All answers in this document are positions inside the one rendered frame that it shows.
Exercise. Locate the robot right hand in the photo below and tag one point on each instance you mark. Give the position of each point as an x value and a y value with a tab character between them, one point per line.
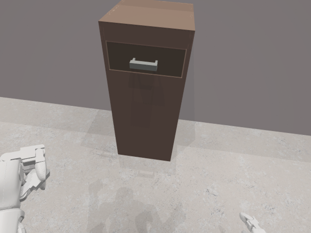
251	223

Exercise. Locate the handle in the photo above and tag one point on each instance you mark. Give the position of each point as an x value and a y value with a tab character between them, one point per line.
143	65

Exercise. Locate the robot left hand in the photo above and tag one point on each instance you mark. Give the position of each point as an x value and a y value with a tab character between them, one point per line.
29	160

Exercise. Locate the cabinet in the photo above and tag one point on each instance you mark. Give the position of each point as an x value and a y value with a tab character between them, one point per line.
145	107

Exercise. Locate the robot left forearm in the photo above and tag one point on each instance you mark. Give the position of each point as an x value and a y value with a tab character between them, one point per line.
10	221

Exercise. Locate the drawer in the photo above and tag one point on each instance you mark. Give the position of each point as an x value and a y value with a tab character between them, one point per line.
170	60

